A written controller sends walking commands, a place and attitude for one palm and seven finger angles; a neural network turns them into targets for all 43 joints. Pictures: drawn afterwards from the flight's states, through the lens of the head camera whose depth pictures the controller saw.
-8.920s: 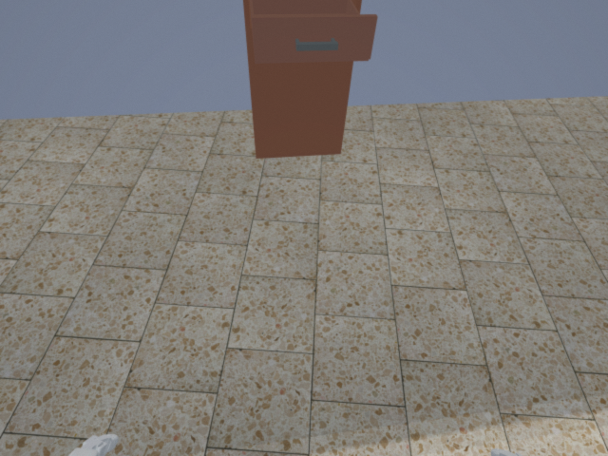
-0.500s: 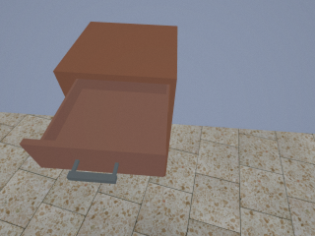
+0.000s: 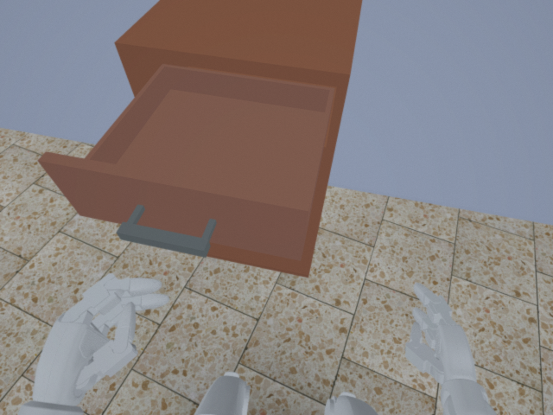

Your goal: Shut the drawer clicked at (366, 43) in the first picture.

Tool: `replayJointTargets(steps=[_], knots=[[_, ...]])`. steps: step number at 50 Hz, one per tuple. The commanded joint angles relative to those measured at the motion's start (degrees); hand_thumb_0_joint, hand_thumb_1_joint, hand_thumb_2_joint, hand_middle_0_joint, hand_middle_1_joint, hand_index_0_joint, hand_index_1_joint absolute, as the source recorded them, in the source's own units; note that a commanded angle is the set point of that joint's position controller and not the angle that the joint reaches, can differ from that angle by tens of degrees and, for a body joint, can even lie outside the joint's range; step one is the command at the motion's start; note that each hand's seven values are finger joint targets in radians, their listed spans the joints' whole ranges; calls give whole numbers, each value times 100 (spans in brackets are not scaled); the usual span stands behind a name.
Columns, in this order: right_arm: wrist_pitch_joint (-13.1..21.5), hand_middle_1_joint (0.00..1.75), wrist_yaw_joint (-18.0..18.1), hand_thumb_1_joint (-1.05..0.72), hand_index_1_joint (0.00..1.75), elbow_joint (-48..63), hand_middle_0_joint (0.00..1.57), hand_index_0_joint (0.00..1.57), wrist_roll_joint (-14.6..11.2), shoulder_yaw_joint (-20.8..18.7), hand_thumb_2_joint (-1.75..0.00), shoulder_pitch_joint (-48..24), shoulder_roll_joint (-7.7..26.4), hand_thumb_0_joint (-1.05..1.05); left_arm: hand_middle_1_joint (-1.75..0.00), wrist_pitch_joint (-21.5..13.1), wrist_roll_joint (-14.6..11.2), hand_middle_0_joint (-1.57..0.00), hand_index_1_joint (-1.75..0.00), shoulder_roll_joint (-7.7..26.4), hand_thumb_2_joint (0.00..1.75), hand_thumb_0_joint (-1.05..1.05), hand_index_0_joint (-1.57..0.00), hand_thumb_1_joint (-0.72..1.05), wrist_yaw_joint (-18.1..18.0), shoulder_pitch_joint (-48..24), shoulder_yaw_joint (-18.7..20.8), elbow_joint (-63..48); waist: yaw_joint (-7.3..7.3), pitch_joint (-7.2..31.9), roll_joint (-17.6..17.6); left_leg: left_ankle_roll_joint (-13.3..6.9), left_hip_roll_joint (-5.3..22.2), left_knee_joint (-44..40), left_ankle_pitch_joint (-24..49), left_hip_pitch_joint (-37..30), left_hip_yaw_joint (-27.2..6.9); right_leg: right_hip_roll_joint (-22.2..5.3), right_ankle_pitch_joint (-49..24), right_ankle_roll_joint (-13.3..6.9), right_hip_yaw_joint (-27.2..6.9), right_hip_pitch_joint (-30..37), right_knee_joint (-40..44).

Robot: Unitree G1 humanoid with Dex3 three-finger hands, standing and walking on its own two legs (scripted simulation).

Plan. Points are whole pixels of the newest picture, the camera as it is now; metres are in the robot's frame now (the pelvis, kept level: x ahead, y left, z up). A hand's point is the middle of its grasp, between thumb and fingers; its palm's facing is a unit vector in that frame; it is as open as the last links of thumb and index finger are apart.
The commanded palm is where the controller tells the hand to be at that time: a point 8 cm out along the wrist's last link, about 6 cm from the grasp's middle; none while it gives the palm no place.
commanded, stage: raise the hand and make a fist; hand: left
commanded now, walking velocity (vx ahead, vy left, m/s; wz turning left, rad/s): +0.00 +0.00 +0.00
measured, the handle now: (169, 228) +0.36 +0.22 +0.04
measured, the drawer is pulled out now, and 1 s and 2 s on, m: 0.29 0.29 0.29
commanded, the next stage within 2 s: bring the fist close to the handle in 1.32 s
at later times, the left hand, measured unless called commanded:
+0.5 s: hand (132, 332) +0.19 +0.19 +0.09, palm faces -0.11 -0.99 -0.06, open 3.2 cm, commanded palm +0.15 +0.25 +0.11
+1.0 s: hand (111, 318) +0.19 +0.20 +0.14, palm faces -0.04 -0.99 -0.10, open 3.3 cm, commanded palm +0.14 +0.26 +0.14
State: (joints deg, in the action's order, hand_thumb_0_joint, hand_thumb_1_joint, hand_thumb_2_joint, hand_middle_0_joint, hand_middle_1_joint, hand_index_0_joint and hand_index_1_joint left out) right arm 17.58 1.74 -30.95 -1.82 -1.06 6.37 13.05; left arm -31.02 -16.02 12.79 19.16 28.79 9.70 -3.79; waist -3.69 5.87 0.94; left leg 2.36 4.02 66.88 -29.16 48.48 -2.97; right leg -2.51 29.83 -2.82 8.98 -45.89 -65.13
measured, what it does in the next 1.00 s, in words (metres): stands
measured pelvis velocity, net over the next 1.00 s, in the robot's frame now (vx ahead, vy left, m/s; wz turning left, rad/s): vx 0.03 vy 0.03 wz -0.02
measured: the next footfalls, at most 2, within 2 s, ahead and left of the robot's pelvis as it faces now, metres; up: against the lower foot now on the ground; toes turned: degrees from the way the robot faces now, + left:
none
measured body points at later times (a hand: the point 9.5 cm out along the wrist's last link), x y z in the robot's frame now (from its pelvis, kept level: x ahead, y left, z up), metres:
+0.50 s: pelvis +0.02 +0.02 +0.03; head +0.07 +0.03 +0.47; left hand +0.19 +0.25 +0.10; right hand +0.20 -0.23 -0.03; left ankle +0.04 +0.15 -0.65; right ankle +0.03 -0.10 -0.65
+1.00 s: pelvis +0.03 +0.03 +0.04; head +0.05 +0.03 +0.49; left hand +0.18 +0.25 +0.14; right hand +0.23 -0.18 -0.01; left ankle +0.04 +0.15 -0.65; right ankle +0.03 -0.10 -0.65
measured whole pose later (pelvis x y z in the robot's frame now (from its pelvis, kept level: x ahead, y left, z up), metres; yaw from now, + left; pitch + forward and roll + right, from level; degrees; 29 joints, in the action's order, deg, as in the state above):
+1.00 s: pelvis +0.03 +0.03 +0.04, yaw -1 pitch +7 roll -2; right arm 15.0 1.7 -28.6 -3.2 1.6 13.7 11.4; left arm -14.0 -13.7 13.5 13.9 41.4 6.8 -23.3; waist -1.8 6.5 2.4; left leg 0.0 2.9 54.7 -27.4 34.0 0.3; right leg -2.9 26.2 0.4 6.3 -31.8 -51.6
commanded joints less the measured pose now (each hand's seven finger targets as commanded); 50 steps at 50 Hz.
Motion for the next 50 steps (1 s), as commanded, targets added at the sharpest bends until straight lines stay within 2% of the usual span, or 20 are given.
replayJointTargets(steps=[1, 2, 4, 5, 6, 8, 9, 12, 14, 15, 16, 18, 21, 26, 30, 34, 36, 38, 44, 50], knots=[[188, 30, 227, -90, 30, 820, 20, 20, -168, -289, -90, 173, 735, 0, -95, 623, -63, -80, -95, 854, 90, 0, -80, 90, 507, -330, 266, -856, 586, 816, -263, -445, -381, -906, 609, -322, 299, 76, 238, 262, -1420, 874, 2183], [160, 30, 245, -90, 30, 890, 20, 20, -172, -266, -90, 117, 738, 0, -97, 871, -71, -82, -97, 830, 90, 0, -82, 90, 575, -243, 243, -890, 536, 911, -307, -453, -398, -1008, 722, -406, 278, 58, 90, 279, -1386, 1021, 2195], [80, 30, 273, -90, 30, 916, 20, 20, -179, -277, -90, -37, 668, 0, -101, 1299, -136, -86, -101, 1000, 90, 0, -86, 90, 491, 103, 676, -713, 327, 1083, -328, -430, -421, -1142, 989, -536, 272, 35, -267, 295, -1324, 1376, 2191], [57, 30, 267, -90, 30, 953, 20, 20, -166, -255, -90, 1, 608, 0, -104, 1376, -212, -88, -104, 910, 90, 0, -88, 90, 433, 225, 729, -965, 264, 1221, -346, -423, -424, -1235, 1188, -647, 257, 28, -576, 304, -1222, 1525, 2135], [29, 30, 270, -90, 30, 956, 20, 20, -159, -280, -90, -44, 538, 0, -106, 1428, -282, -90, -106, 957, 90, 0, -90, 90, 315, 405, 957, -1035, 166, 1291, -415, -394, -426, -1302, 1301, -679, 258, 29, -779, 311, -1149, 1674, 2084], [38, 30, 266, -90, 30, 939, 20, 20, -124, -285, -90, -9, 444, 0, -110, 1320, -371, -94, -110, 823, 90, 0, -94, 90, 71, 538, 1009, -1353, 131, 1296, -503, -369, -404, -1409, 1560, -810, 237, 54, -1366, 326, -994, 1796, 1960], [42, 30, 256, -90, 30, 860, 20, 20, -112, -296, -90, -97, 422, 0, -112, 1216, -348, -96, -112, 881, 90, 0, -96, 90, -88, 725, 1153, -1325, 52, 1190, -397, -352, -396, -1460, 1652, -840, 231, 90, -1546, 285, -916, 1830, 1903], [109, 30, 160, -90, 30, 822, 20, 20, -79, -338, -90, 80, 379, 0, -119, 801, -202, -102, -119, 631, 90, 0, -102, 90, -249, 989, 813, -1645, 116, 1101, -164, -345, -401, -1575, 1854, -1021, 276, 141, -1837, 252, -726, 1652, 1732], [147, 30, 127, -90, 30, 770, 20, 20, -67, -340, -90, 35, 459, 0, -123, 622, -53, -106, -123, 618, 90, 0, -106, 90, -261, 907, 602, -1647, 257, 811, -111, -370, -383, -1569, 1731, -1008, 263, 162, -1612, 235, -683, 1390, 1759], [193, 30, 117, -90, 30, 794, 20, 20, -74, -335, -90, 124, 474, 0, -125, 532, -57, -108, -125, 453, 90, 0, -108, 90, -199, 857, 320, -1751, 367, 787, -96, -380, -393, -1561, 1643, -1073, 263, 157, -1508, 255, -713, 1274, 1798], [223, 30, 107, -90, 30, 778, 20, 20, -96, -362, -90, 160, 504, 0, -127, 488, -39, -110, -127, 567, 90, 0, -110, 90, -142, 946, 401, -1649, 364, 776, -22, -371, -389, -1570, 1520, -1067, 256, 168, -1303, 233, -709, 1214, 1824], [316, 30, 111, -90, 30, 872, 20, 20, -117, -312, -90, 203, 584, 0, -132, 426, -48, -114, -132, 498, 90, 0, -114, 90, -3, 790, 80, -1916, 479, 717, 126, -391, -386, -1599, 1302, -1149, 229, 170, -994, 220, -721, 1069, 1889], [365, 30, 156, -90, 30, 875, 20, 20, -135, -335, -90, 244, 631, 0, -138, 416, -48, -120, -138, 710, 90, 0, -120, 90, -45, 778, 258, -2199, 427, 885, 160, -402, -362, -1671, 1206, -1323, 177, 197, -820, 195, -669, 1072, 1884], [240, 30, 119, -90, 30, 998, 20, 20, -137, -312, -90, 209, 536, 0, -149, 684, 14, -130, -149, 629, 90, 0, -130, 90, -411, 1200, 386, -2447, 244, 1003, 230, -367, -337, -1887, 1468, -1549, 159, 255, -1223, 179, -388, 1279, 1735], [84, 30, 87, -90, 30, 1134, 20, 20, -150, -219, -90, 131, 516, 0, -158, 1073, 130, -138, -158, 393, 90, 0, -138, 90, -527, 1249, 80, -2470, 289, 642, 321, -351, -313, -2060, 1388, -1565, 159, 262, -1225, 190, -313, 1299, 1836], [49, 30, 76, -90, 30, 1257, 20, 20, -158, -160, -90, 91, 553, 0, -160, 1333, 237, -140, -160, 476, 90, 0, -140, 90, -442, 1215, -109, -2721, 339, 526, 193, -376, -291, -2130, 1428, -1661, 125, 282, -1315, 199, -312, 1366, 1930], [68, 30, 45, -90, 30, 1325, 20, 20, -147, -136, -90, 151, 519, 0, -160, 1367, 223, -140, -160, 446, 90, 0, -140, 90, -402, 1346, -185, -2989, 319, 643, 198, -368, -289, -2143, 1630, -1777, 113, 284, -1510, 204, -286, 1459, 1910], [63, 30, 47, -90, 30, 1323, 20, 20, -145, -120, -90, 169, 510, 0, -160, 1367, 197, -140, -160, 572, 90, 0, -140, 90, -417, 1357, -9, -3113, 279, 653, 191, -350, -284, -2159, 1690, -1810, 111, 295, -1551, 196, -271, 1515, 1922], [76, 30, 55, -90, 30, 1273, 20, 20, -153, -65, -90, 128, 481, 0, -160, 1301, 167, -140, -160, 578, 90, 0, -140, 90, -576, 1343, 83, -3264, 267, 418, 331, -327, -288, -2251, 1446, -1833, 107, 311, -1304, 170, -268, 1510, 2039], [139, 30, 101, -90, 30, 1222, 20, 20, -188, -78, -90, 158, 527, 0, -160, 1410, 121, -140, -160, 517, 90, 0, -140, 90, -426, 1414, 73, -2889, 314, 434, -4, -343, -327, -2250, 1399, -1799, 153, 295, -1356, 197, -354, 1646, 2207]])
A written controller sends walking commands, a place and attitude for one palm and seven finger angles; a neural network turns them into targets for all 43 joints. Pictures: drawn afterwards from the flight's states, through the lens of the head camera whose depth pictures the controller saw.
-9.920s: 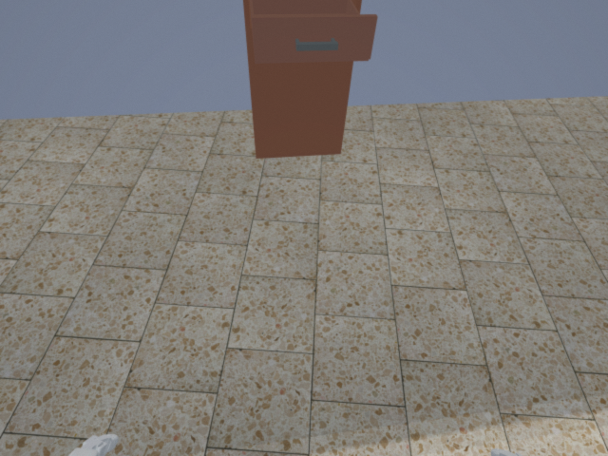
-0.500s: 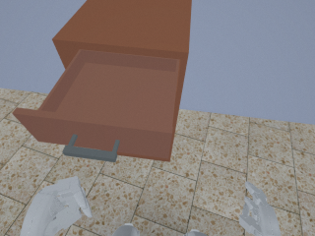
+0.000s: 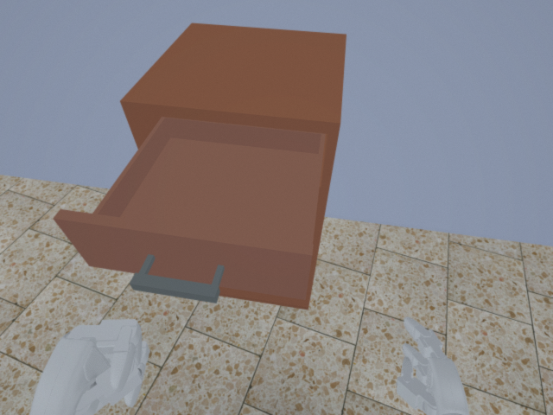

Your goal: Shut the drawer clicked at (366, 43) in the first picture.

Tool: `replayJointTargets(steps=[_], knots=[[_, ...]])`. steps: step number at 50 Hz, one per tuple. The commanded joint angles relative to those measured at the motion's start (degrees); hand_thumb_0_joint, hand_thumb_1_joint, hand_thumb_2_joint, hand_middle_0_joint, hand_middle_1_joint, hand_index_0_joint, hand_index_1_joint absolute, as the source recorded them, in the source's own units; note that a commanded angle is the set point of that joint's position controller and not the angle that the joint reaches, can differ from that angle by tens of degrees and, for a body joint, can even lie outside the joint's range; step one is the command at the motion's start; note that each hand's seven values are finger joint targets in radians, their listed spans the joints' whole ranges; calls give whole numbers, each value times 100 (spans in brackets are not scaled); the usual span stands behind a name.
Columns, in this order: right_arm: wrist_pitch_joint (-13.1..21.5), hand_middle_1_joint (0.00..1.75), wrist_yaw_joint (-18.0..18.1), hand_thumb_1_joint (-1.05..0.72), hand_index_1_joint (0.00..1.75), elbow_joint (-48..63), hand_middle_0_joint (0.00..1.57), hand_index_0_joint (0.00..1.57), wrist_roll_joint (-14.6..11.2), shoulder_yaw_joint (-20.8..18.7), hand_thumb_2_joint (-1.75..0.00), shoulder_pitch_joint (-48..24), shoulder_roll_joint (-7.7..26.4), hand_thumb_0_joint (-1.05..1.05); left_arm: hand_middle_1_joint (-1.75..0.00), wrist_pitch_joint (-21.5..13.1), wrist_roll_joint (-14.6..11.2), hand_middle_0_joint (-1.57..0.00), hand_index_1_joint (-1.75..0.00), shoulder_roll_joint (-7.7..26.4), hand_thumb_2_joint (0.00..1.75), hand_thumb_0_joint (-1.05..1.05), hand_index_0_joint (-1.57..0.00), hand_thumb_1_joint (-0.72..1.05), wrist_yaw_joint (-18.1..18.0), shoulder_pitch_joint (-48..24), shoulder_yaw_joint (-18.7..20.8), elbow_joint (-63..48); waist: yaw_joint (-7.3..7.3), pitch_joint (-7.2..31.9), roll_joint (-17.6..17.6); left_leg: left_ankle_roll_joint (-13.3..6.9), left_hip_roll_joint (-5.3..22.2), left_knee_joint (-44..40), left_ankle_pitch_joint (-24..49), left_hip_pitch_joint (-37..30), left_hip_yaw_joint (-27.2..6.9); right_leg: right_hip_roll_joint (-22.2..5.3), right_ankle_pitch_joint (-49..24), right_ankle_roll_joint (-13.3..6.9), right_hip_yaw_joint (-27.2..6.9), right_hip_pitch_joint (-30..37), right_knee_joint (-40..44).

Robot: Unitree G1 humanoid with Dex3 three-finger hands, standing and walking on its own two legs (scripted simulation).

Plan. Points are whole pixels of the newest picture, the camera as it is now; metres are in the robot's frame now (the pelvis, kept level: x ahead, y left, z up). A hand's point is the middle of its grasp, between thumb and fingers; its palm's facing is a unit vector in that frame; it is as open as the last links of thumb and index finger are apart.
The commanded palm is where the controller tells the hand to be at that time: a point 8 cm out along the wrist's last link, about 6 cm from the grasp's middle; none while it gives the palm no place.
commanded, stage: raise the hand and make a fist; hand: left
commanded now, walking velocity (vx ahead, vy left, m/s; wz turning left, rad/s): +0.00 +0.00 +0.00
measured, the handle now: (179, 276) +0.32 +0.19 +0.00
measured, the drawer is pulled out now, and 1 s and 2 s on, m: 0.29 0.29 0.29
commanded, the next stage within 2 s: bring the fist close to the handle in 0.32 s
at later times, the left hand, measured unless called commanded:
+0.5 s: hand (137, 383) +0.14 +0.17 +0.09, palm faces -0.03 -1.00 -0.09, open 3.3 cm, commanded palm +0.11 +0.23 +0.09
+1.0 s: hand (158, 359) +0.18 +0.17 +0.04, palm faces -0.06 -1.00 -0.05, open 3.3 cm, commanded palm +0.16 +0.23 +0.04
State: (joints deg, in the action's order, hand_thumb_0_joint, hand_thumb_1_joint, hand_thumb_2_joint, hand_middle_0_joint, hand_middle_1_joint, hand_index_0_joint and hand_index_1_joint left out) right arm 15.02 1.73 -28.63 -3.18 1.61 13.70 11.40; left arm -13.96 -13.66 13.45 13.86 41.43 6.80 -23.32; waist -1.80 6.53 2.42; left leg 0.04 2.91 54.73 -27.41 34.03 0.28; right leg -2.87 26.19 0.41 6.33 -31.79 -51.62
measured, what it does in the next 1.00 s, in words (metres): stands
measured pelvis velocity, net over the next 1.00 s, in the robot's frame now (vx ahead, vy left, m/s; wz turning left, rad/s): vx -0.01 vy -0.01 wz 0.00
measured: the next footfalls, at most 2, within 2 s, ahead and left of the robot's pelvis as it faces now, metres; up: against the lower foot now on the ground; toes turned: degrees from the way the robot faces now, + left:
none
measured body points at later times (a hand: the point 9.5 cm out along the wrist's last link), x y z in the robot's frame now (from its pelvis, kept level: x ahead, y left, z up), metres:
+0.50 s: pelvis +0.00 -0.02 +0.00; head +0.00 -0.02 +0.45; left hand +0.14 +0.22 +0.10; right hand +0.20 -0.24 -0.04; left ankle +0.00 +0.12 -0.69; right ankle +0.00 -0.13 -0.69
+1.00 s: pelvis -0.01 -0.01 -0.01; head +0.04 +0.00 +0.43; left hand +0.18 +0.23 +0.04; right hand +0.17 -0.24 -0.08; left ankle +0.00 +0.12 -0.69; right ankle +0.00 -0.13 -0.69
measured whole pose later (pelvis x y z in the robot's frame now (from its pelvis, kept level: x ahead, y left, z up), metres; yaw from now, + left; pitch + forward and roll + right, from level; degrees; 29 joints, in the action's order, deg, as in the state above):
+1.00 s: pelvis -0.01 -0.01 -0.01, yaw +0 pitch +11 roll -2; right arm 15.6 2.2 -32.1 -1.9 -0.2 13.1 12.8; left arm -19.8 -14.7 12.8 16.9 28.8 8.9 -6.3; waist 0.9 5.7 1.3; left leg 0.4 3.0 59.4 -27.7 42.4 0.0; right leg -2.9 27.0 -0.2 6.2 -40.5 -57.0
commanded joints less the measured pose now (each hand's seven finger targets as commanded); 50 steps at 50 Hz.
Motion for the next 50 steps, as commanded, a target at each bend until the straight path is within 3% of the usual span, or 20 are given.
replayJointTargets(steps=[1, 7, 11, 18, 21, 26, 29, 33, 34, 38, 39, 42, 45, 46, 50], knots=[[408, 30, 116, -90, 30, 979, 20, 20, -67, -373, -90, -600, 683, 0, -160, -299, -149, -140, -160, 555, 90, 0, -140, 90, 138, 262, 516, -897, 71, 421, -178, -101, -216, -1035, 1290, -361, -159, 332, -1071, -130, -116, 303, 871], [485, 30, 157, -90, 30, 903, 20, 20, -75, -371, -90, -619, 652, 0, -160, -465, -305, -140, -160, 739, 90, 0, -140, 90, 203, 199, 853, -875, 0, 399, -90, -93, -250, -1025, 1373, -325, -107, 320, -1113, -151, -232, 448, 971], [586, 30, 134, -90, 30, 821, 20, 20, -78, -378, -90, -611, 645, 0, -160, -635, -370, -140, -160, 656, 90, 0, -140, 90, 248, 238, 809, -824, 11, 380, 142, -86, -262, -999, 1465, -387, -86, 320, -1221, -163, -250, 466, 974], [679, 30, 142, -90, 30, 804, 20, 20, -93, -395, -90, -659, 724, 0, -160, -595, -377, -140, -160, 652, 90, 0, -140, 90, 430, 74, 715, -591, 87, 233, -142, -106, -284, -990, 1265, -304, -91, 298, -1000, -128, -357, 410, 1110], [665, 30, 172, -90, 30, 772, 20, 20, -88, -401, -90, -650, 704, 0, -160, -582, -392, -140, -160, 768, 90, 0, -140, 90, 398, 18, 890, -565, 62, 255, -158, -112, -285, -973, 1208, -300, -74, 281, -871, -129, -442, 435, 1199], [593, 30, 220, -90, 30, 645, 20, 20, -49, -392, -90, -639, 736, 0, -160, -720, -416, -140, -160, 694, 90, 0, -140, 90, 433, -407, 930, -9, 169, -30, -332, -92, -296, -870, 999, -87, -66, 276, -514, -111, -508, 195, 1248], [627, 30, 208, -90, 30, 595, 20, 20, -11, -385, -90, -648, 783, 0, -160, -857, -405, -140, -160, 703, 90, 0, -140, 90, 519, -654, 862, 39, 194, 180, -99, -111, -310, -777, 1046, -106, -75, 262, -574, -126, -533, 182, 1162], [649, 30, 170, -90, 30, 586, 20, 20, 13, -408, -90, -592, 805, 0, -160, -933, -395, -140, -160, 719, 90, 0, -140, 90, 630, -910, 786, 105, 250, 465, -36, -119, -319, -664, 1166, -78, -92, 234, -775, -113, -519, 141, 991], [634, 30, 167, -90, 30, 541, 20, 20, 26, -423, -90, -607, 809, 0, -160, -958, -364, -140, -160, 795, 90, 0, -140, 90, 601, -894, 900, 150, 216, 525, -20, -120, -307, -641, 1208, -72, -94, 248, -799, -131, -499, 167, 946], [573, 30, 144, -90, 30, 578, 20, 20, 49, -432, -90, -601, 819, 0, -160, -934, -328, -140, -160, 647, 90, 0, -140, 90, 531, -1079, 744, 315, 247, 479, 20, -113, -313, -614, 1084, 68, -112, 243, -674, -127, -395, -59, 779], [541, 30, 149, -90, 30, 542, 20, 20, 60, -451, -90, -628, 812, 0, -160, -927, -324, -140, -160, 710, 90, 0, -140, 90, 467, -1077, 864, 401, 220, 529, -142, -119, -301, -605, 1101, 131, -133, 261, -670, -127, -375, -43, 745], [456, 30, 142, -90, 30, 594, 20, 20, 56, -490, -90, -597, 810, 0, -160, -910, -318, -140, -160, 636, 90, 0, -140, 90, 426, -950, 878, 558, 186, 655, -142, -102, -309, -550, 1143, 214, -96, 243, -756, -120, -348, -86, 621], [414, 30, 113, -90, 30, 627, 20, 20, 87, -458, -90, -591, 834, 0, -160, -940, -229, -140, -160, 454, 90, 0, -140, 90, 373, -1243, 568, 492, 251, 692, 84, -108, -303, -517, 1109, 252, -134, 253, -743, -131, -249, -290, 416], [413, 30, 109, -90, 30, 641, 20, 20, 85, -471, -90, -552, 823, 0, -160, -953, -210, -140, -160, 420, 90, 0, -140, 90, 356, -1251, 490, 499, 286, 707, 18, -113, -288, -472, 1095, 253, -144, 260, -746, -124, -234, -393, 382], [370, 30, 96, -90, 30, 647, 20, 20, 125, -501, -90, -499, 861, 0, -160, -1059, -117, -140, -160, 499, 90, 0, -140, 90, 260, -1292, 521, 541, 253, 980, -27, -102, -264, -339, 1224, 354, -189, 270, -853, -145, -179, -520, 117]])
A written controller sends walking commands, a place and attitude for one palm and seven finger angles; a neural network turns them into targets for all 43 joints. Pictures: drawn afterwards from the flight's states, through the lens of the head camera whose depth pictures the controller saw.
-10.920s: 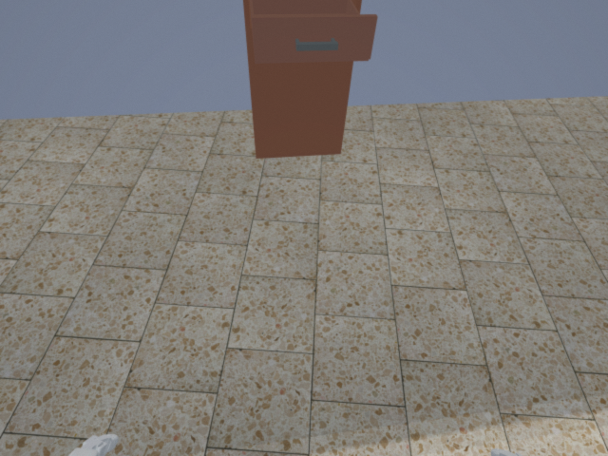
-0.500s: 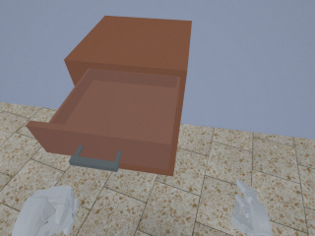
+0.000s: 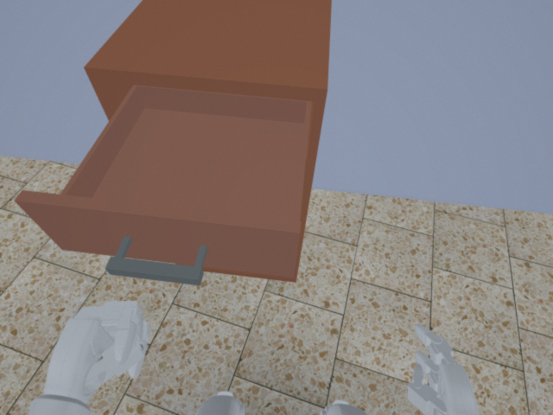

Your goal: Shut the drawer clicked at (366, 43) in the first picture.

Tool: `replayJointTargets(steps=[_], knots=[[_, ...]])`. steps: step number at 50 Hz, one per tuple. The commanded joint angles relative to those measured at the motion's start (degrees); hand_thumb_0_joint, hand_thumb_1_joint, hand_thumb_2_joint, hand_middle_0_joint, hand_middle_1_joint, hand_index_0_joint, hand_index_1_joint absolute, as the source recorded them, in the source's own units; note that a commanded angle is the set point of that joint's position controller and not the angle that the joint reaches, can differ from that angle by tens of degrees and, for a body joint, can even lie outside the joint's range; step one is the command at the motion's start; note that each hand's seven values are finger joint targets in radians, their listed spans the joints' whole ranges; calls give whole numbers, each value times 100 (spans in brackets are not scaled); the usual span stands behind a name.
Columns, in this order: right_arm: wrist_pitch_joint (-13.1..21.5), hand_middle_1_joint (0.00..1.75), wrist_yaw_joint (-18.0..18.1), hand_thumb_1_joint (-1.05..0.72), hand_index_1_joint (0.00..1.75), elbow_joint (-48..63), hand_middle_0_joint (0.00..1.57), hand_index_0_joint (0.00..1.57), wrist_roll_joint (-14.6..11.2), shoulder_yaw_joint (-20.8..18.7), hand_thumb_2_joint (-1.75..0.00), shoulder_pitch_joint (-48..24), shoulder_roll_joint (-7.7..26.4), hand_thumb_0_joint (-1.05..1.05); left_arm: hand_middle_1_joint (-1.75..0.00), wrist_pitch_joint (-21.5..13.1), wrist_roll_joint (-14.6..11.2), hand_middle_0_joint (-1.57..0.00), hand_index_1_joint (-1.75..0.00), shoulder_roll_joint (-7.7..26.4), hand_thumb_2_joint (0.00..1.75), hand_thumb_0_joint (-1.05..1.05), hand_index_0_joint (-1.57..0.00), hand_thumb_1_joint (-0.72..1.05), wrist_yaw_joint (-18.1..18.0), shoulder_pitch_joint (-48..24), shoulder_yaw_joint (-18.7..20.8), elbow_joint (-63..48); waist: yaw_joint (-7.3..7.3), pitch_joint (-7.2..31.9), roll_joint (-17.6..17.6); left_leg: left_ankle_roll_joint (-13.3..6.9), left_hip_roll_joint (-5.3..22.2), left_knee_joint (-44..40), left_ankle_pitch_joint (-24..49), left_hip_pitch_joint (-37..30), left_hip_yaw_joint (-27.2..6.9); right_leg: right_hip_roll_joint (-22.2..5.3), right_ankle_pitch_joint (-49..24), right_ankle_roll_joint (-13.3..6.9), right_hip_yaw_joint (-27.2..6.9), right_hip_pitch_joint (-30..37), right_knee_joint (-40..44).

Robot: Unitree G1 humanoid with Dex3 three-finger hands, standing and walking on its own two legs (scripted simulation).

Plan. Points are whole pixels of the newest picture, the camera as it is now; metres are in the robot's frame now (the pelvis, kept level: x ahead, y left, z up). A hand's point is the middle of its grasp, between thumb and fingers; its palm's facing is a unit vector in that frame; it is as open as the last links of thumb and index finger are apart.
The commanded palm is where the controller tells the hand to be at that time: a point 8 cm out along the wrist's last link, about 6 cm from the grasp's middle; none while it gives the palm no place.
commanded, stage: bring the fist close to the handle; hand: left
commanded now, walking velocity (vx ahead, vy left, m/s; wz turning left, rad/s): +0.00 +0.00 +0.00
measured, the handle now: (159, 259) +0.33 +0.20 +0.02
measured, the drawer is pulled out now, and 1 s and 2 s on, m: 0.29 0.29 0.20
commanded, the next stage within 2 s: push the drawer shut in 0.82 s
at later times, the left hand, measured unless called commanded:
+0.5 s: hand (169, 324) +0.24 +0.16 +0.01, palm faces -0.11 -0.99 -0.04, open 3.3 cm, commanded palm +0.22 +0.22 +0.02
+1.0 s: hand (169, 325) +0.24 +0.16 +0.01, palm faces -0.09 -0.99 -0.07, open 3.3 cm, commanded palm +0.23 +0.22 +0.02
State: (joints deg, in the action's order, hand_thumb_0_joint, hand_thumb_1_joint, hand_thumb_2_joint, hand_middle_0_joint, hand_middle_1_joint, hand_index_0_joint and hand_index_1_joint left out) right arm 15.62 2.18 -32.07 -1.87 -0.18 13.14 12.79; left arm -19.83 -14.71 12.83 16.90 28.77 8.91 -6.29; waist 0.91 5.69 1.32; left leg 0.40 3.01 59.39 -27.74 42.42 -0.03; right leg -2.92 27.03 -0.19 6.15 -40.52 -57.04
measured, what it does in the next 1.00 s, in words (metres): stands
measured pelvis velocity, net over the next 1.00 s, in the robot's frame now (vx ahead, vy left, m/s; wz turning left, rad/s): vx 0.00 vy -0.01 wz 0.00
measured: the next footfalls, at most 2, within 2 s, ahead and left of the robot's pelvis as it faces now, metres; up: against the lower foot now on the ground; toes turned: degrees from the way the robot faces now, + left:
none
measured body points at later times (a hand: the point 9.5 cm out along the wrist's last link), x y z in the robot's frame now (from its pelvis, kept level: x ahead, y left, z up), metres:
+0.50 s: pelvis +0.00 +0.00 -0.03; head +0.08 +0.01 +0.41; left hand +0.24 +0.22 +0.01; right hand +0.18 -0.23 -0.11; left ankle +0.02 +0.12 -0.67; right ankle +0.01 -0.12 -0.67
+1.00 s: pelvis +0.00 -0.01 -0.03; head +0.08 +0.00 +0.41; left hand +0.23 +0.21 +0.02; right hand +0.18 -0.25 -0.11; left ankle +0.02 +0.12 -0.67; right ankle +0.01 -0.12 -0.67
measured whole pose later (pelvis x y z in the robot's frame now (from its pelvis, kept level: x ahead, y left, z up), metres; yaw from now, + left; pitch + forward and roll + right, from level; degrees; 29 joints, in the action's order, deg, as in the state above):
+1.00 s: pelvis +0.00 -0.01 -0.03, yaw +0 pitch +18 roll -2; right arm 8.9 2.2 -28.7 -1.3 0.1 12.0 13.5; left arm -22.5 -13.4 13.9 14.2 20.9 7.2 -2.7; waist 1.5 8.6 1.5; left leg 1.1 3.5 69.5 -31.7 55.4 -1.2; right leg -2.8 31.3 -1.0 6.5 -53.4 -67.4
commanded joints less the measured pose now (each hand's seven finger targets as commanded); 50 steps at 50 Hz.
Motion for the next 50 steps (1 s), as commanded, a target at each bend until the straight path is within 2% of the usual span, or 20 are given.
replayJointTargets(steps=[1, 4, 5, 9, 12, 13, 18, 21, 23, 24, 27, 29, 35, 36, 38, 41, 44, 46, 48, 50], knots=[[290, 30, 41, -90, 30, 1028, 20, 20, 0, -300, -90, -430, 723, 0, -160, -492, -11, -140, -160, 483, 90, 0, -140, 90, -56, -131, 178, -1179, 20, 1046, 5, -141, -278, -782, 1168, -412, -176, 273, -849, -77, -159, 279, 637], [229, 30, 59, -90, 30, 984, 20, 20, 23, -306, -90, -439, 744, 0, -160, -549, 49, -140, -160, 675, 90, 0, -140, 90, -157, -306, 353, -1083, 1, 1075, 125, -137, -258, -654, 1108, -254, -189, 280, -744, -105, -174, 104, 489], [198, 30, 51, -90, 30, 1011, 20, 20, 22, -303, -90, -413, 733, 0, -160, -554, 43, -140, -160, 545, 90, 0, -140, 90, -157, -264, 263, -1030, 6, 1140, 94, -131, -267, -625, 1092, -233, -185, 275, -743, -98, -155, 68, 435], [84, 30, 58, -90, 30, 1037, 20, 20, 33, -303, -90, -395, 768, 0, -160, -551, 66, -140, -160, 637, 90, 0, -140, 90, -198, -507, 319, -968, 14, 1281, 106, -132, -244, -469, 1124, -90, -195, 286, -767, -107, -157, -79, 270], [21, 30, 56, -90, 30, 1075, 20, 20, 34, -296, -90, -357, 776, 0, -160, -557, 60, -140, -160, 581, 90, 0, -140, 90, -175, -616, 247, -908, 17, 1397, 209, -119, -247, -366, 1141, -21, -182, 273, -796, -110, -163, -178, 167], [9, 30, 51, -90, 30, 1107, 20, 20, 40, -272, -90, -337, 783, 0, -160, -555, 59, -140, -160, 460, 90, 0, -140, 90, -153, -756, 58, -921, 84, 1392, 156, -127, -249, -331, 1115, 7, -202, 273, -781, -99, -152, -264, 143], [-48, 30, 54, -90, 30, 1097, 20, 20, 74, -259, -90, -268, 839, 0, -160, -591, 112, -140, -160, 494, 90, 0, -140, 90, -171, -1265, -44, -841, 143, 1582, 254, -129, -236, -118, 1115, 139, -239, 269, -748, -110, -163, -527, -59], [-120, 30, 45, -90, 30, 1104, 20, 20, 79, -273, -90, -254, 840, 0, -160, -583, 144, -140, -160, 558, 90, 0, -140, 90, -237, -1260, 51, -671, 103, 1666, 175, -126, -232, -34, 1178, 233, -238, 276, -804, -121, -159, -584, -159], [-156, 30, 33, -90, 30, 1190, 20, 20, 76, -285, -90, -251, 829, 0, -160, -560, 119, -140, -160, 601, 90, 0, -140, 90, -268, -1125, 105, -873, 13, 1965, 237, -130, -238, -45, 1352, 116, -206, 263, -972, -122, -183, -403, -173], [-208, 30, 37, -90, 30, 1186, 20, 20, 68, -297, -90, -268, 826, 0, -160, -507, 141, -140, -160, 788, 90, 0, -140, 90, -330, -1044, 303, -836, -42, 1993, 258, -132, -233, -62, 1430, 133, -194, 270, -1044, -135, -191, -292, -167], [-289, 30, 15, -90, 30, 1261, 20, 20, 42, -297, -90, -256, 780, 0, -160, -430, 87, -140, -160, 684, 90, 0, -140, 90, -385, -953, 233, -1080, -42, 2106, 292, -127, -246, -104, 1536, 36, -154, 257, -1215, -115, -195, -135, -121], [-365, 30, 28, -90, 30, 1245, 20, 20, 29, -304, -90, -270, 770, 0, -160, -345, 92, -140, -160, 720, 90, 0, -140, 90, -425, -767, 332, -886, -21, 1949, 158, -141, -242, -104, 1504, 136, -140, 280, -1221, -105, -189, -126, -52], [-431, 30, 37, -90, 30, 1248, 20, 20, 20, -293, -90, -250, 778, 0, -160, -400, 65, -140, -160, 463, 90, 0, -140, 90, -327, -734, 57, -669, 174, 1489, -120, -155, -258, -26, 1111, 405, -116, 282, -948, -63, -219, -316, 56], [-432, 30, 51, -90, 30, 1211, 20, 20, 19, -305, -90, -244, 804, 0, -160, -445, 43, -140, -160, 649, 90, 0, -140, 90, -309, -840, 230, -634, 167, 1480, -166, -153, -259, 6, 994, 501, -118, 278, -811, -67, -265, -304, 84], [-389, 30, 67, -90, 30, 1222, 20, 20, 27, -290, -90, -233, 822, 0, -160, -573, 49, -140, -160, 653, 90, 0, -140, 90, -251, -998, 160, -720, 187, 1491, -30, -158, -262, 36, 957, 475, -127, 274, -743, -81, -281, -379, 47], [-358, 30, 65, -90, 30, 1243, 20, 20, 31, -301, -90, -209, 790, 0, -160, -693, 42, -140, -160, 681, 90, 0, -140, 90, -229, -778, 184, -914, 100, 1739, 204, -160, -253, 32, 1323, 224, -127, 277, -1097, -113, -247, -309, -55], [-353, 30, 83, -90, 30, 1184, 20, 20, 47, -296, -90, -215, 801, 0, -160, -725, 7, -140, -160, 848, 90, 0, -140, 90, -250, -1007, 344, -966, 108, 1800, 211, -170, -263, 95, 1303, 312, -120, 276, -1085, -108, -297, -252, -53], [-364, 30, 63, -90, 30, 1217, 20, 20, 26, -303, -90, -234, 774, 0, -160, -702, 19, -140, -160, 749, 90, 0, -140, 90, -251, -774, 282, -945, 63, 1827, 296, -159, -261, 52, 1351, 251, -113, 272, -1123, -110, -279, -249, -66], [-379, 30, 62, -90, 30, 1182, 20, 20, 29, -280, -90, -205, 805, 0, -160, -624, 33, -140, -160, 690, 90, 0, -140, 90, -262, -1180, 169, -792, 211, 1636, 138, -168, -262, 91, 1134, 377, -107, 270, -947, -72, -291, -386, 7], [-397, 30, 74, -90, 30, 1156, 20, 20, 35, -263, -90, -202, 839, 0, -160, -565, 74, -140, -160, 706, 90, 0, -140, 90, -279, -1393, 168, -596, 239, 1528, 151, -173, -258, 113, 968, 462, -121, 281, -733, -80, -302, -520, 19]])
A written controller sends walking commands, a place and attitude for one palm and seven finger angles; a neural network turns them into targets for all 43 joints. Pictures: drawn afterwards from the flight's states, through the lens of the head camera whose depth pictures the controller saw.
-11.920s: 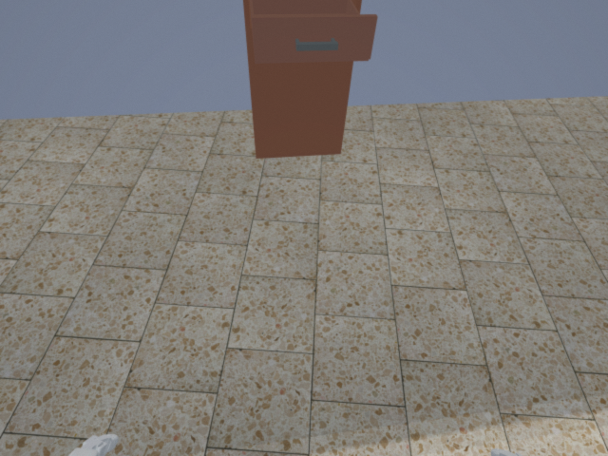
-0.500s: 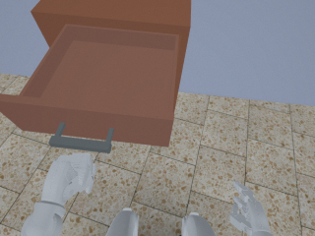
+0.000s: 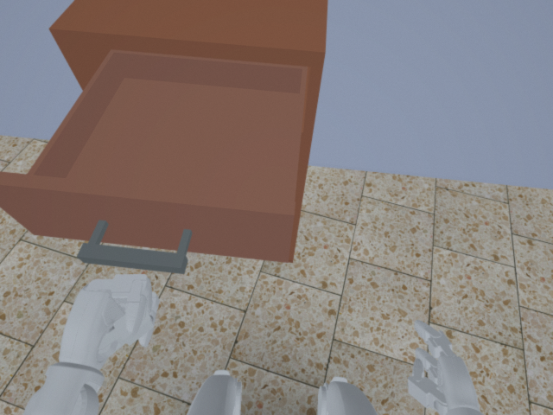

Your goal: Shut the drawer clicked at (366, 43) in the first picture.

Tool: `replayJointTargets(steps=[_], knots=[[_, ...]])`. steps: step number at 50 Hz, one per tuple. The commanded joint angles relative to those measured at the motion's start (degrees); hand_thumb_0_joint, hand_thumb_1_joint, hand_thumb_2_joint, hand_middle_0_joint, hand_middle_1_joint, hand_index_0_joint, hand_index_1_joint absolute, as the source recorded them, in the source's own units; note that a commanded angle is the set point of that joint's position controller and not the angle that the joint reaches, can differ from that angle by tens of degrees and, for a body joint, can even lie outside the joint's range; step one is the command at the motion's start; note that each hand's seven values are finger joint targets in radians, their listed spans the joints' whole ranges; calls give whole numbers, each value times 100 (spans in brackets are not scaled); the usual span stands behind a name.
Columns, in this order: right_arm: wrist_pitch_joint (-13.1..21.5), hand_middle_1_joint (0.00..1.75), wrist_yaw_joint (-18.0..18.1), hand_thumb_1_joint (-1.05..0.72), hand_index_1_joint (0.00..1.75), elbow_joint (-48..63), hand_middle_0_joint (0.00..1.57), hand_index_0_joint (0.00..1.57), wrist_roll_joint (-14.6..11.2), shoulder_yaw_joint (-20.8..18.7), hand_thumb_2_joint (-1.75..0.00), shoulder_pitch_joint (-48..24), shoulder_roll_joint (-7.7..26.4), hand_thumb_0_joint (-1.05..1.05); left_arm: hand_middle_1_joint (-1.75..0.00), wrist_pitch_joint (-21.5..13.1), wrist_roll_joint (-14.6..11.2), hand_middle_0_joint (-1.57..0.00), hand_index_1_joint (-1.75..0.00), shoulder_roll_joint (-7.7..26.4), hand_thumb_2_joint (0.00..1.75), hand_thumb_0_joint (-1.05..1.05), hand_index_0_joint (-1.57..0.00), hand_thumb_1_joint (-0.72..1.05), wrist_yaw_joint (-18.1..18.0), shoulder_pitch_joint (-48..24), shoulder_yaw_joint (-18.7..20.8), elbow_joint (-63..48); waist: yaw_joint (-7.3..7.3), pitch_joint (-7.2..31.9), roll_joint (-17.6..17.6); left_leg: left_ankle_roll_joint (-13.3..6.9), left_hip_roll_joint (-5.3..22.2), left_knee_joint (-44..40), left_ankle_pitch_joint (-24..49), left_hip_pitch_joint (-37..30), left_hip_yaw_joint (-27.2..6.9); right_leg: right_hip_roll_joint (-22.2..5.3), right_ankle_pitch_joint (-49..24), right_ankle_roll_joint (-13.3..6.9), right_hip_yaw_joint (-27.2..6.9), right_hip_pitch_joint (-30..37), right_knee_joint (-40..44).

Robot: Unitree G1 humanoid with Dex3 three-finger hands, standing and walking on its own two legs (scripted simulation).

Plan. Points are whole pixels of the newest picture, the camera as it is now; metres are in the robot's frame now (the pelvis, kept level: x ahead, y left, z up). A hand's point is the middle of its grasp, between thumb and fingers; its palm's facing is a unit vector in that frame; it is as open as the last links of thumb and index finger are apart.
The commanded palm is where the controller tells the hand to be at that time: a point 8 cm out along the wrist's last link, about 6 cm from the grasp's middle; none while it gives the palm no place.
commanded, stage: push the drawer shut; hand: left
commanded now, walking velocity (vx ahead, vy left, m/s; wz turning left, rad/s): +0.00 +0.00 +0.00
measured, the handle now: (138, 245) +0.33 +0.21 +0.05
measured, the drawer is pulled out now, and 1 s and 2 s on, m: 0.29 0.20 0.08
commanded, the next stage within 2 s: none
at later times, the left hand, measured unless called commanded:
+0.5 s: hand (154, 291) +0.27 +0.17 +0.04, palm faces -0.10 -0.99 -0.07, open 2.9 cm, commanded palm +0.28 +0.23 +0.05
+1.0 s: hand (170, 238) +0.35 +0.17 +0.04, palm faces -0.11 -0.99 -0.06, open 3.1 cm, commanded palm +0.34 +0.22 +0.05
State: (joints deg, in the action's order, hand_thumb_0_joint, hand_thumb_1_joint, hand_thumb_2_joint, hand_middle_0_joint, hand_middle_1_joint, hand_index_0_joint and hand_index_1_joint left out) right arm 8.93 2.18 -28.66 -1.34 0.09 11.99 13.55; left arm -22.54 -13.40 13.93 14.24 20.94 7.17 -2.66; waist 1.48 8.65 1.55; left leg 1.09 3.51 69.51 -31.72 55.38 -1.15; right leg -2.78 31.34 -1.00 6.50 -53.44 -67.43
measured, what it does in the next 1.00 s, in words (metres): stands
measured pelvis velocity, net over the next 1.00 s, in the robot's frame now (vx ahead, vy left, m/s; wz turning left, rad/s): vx -0.02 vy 0.01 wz -0.01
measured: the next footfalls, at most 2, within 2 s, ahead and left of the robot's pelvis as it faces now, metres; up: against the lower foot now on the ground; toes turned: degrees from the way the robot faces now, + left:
none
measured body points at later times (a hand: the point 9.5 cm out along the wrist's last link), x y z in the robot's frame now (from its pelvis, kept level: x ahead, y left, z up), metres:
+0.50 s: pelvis -0.02 +0.00 +0.00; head +0.08 +0.01 +0.44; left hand +0.27 +0.23 +0.05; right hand +0.15 -0.24 -0.10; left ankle +0.02 +0.13 -0.64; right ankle +0.01 -0.11 -0.64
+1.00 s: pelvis -0.02 +0.01 +0.00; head +0.08 +0.02 +0.44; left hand +0.35 +0.22 +0.05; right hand +0.12 -0.24 -0.10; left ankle +0.02 +0.13 -0.64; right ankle +0.01 -0.11 -0.64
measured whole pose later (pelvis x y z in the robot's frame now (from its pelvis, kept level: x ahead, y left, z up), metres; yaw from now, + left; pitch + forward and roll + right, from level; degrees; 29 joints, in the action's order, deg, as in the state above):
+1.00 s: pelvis -0.02 +0.01 +0.00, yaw +0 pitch +18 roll -2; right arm 6.8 2.3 -34.1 -1.5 2.0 13.8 14.7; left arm -20.3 -10.4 15.9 12.0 -14.5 7.9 26.6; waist 3.0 6.8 0.8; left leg -0.1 2.6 67.3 -28.5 57.1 0.1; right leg -3.5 27.9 0.0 5.2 -55.5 -65.3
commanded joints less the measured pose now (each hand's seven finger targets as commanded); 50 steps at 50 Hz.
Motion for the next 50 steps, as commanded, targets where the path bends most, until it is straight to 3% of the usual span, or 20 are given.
replayJointTargets(steps=[1, 3, 6, 8, 10, 14, 16, 21, 25, 30, 35, 36, 41, 49, 50], knots=[[271, 30, 81, -90, 30, 802, 20, 20, -18, -296, -90, -75, 782, 0, -160, -276, -63, -140, -160, 681, 90, 0, -140, 90, -10, -726, 425, -881, 190, 1253, 31, -240, -308, -881, 1286, -768, -8, 259, -1074, 6, -369, 805, 1081], [283, 30, 81, -90, 30, 847, 20, 20, -24, -289, -90, -71, 786, 0, -160, -237, -100, -140, -160, 629, 90, 0, -140, 90, 26, -742, 385, -887, 144, 1411, 44, -253, -318, -887, 1338, -811, 19, 250, -1147, 11, -400, 922, 1105], [248, 30, 97, -90, 30, 827, 20, 20, -35, -293, -90, -50, 800, 0, -160, -180, -154, -140, -160, 855, 90, 0, -140, 90, 59, -890, 669, -760, 105, 1550, -48, -254, -315, -885, 1491, -805, 57, 239, -1372, 21, -465, 1169, 1141], [264, 30, 92, -90, 30, 829, 20, 20, -32, -271, -90, -59, 797, 0, -160, -190, -157, -140, -160, 832, 90, 0, -140, 90, 63, -1123, 614, -842, 99, 1596, 134, -248, -317, -922, 1528, -872, 59, 228, -1406, 16, -450, 1169, 1123], [267, 30, 90, -90, 30, 797, 20, 20, -29, -257, -90, -30, 793, 0, -160, -184, -149, -140, -160, 755, 90, 0, -140, 90, 36, -1224, 561, -747, 139, 1562, 155, -254, -311, -940, 1586, -942, 48, 241, -1471, 14, -411, 1091, 1107], [310, 30, 123, -90, 30, 627, 20, 20, -16, -225, -90, 3, 861, 0, -160, -266, -125, -140, -160, 771, 90, 0, -140, 90, -36, -2117, 451, -554, 337, 1284, 77, -265, -286, -893, 1191, -794, -27, 253, -944, 21, -396, 690, 1153], [337, 30, 136, -90, 30, 583, 20, 20, -10, -240, -90, 44, 880, 0, -160, -290, -120, -140, -160, 789, 90, 0, -140, 90, -21, -2220, 493, -368, 313, 1404, -17, -265, -291, -885, 1140, -789, -18, 245, -871, 23, -428, 734, 1173], [381, 30, 158, -90, 30, 463, 20, 20, -43, -227, -90, 31, 916, 0, -160, -281, -71, -140, -160, 722, 90, 0, -140, 90, 18, -2998, 258, -237, 372, 1543, 195, -270, -300, -958, 1011, -950, -58, 225, -778, 12, -400, 587, 1146], [378, 30, 189, -90, 30, 370, 20, 20, -46, -219, -90, 42, 944, 0, -160, -180, -55, -140, -160, 866, 90, 0, -140, 90, 1, -3403, 364, -33, 349, 1756, 136, -275, -299, -995, 991, -969, -68, 217, -757, 10, -425, 702, 1165], [326, 30, 181, -90, 30, 344, 20, 20, -58, -180, -90, 12, 934, 0, -160, -75, -62, -140, -160, 862, 90, 0, -140, 90, -55, -3820, 390, 359, 312, 1719, 132, -262, -314, -1128, 828, -952, -77, 223, -602, 8, -419, 739, 1231], [255, 30, 169, -90, 30, 282, 20, 20, -59, -162, -90, 41, 952, 0, -160, -46, -4, -140, -160, 887, 90, 0, -140, 90, -163, -4445, 402, 840, 371, 1561, 116, -247, -318, -1217, 557, -918, -86, 227, -419, 11, -411, 613, 1271], [229, 30, 168, -90, 30, 267, 20, 20, -63, -161, -90, 59, 970, 0, -160, -55, 31, -140, -160, 1036, 90, 0, -140, 90, -185, -4583, 491, 933, 357, 1548, 147, -230, -305, -1250, 521, -922, -106, 222, -398, -5, -399, 590, 1251], [163, 30, 126, -90, 30, 235, 20, 20, -50, -168, -90, 158, 972, 0, -160, -88, 129, -140, -160, 832, 90, 0, -140, 90, -245, -5058, 295, 1253, 376, 1707, 226, -209, -294, -1317, 751, -1205, -166, 228, -660, -22, -341, 489, 1178], [-23, 30, 95, -90, 30, 133, 20, 20, -31, -183, -90, 331, 1012, 0, -160, -162, 247, -140, -160, 1125, 90, 0, -140, 90, -320, -5665, 504, 1811, 389, 1862, 85, -215, -284, -1301, 1021, -1189, -146, 237, -875, -32, -368, 650, 1182], [-40, 30, 82, -90, 30, 127, 20, 20, -33, -187, -90, 349, 985, 0, -160, -177, 258, -140, -160, 939, 90, 0, -140, 90, -316, -5704, 389, 1891, 402, 1895, 134, -204, -276, -1309, 1133, -1304, -159, 237, -961, -34, -351, 595, 1172]])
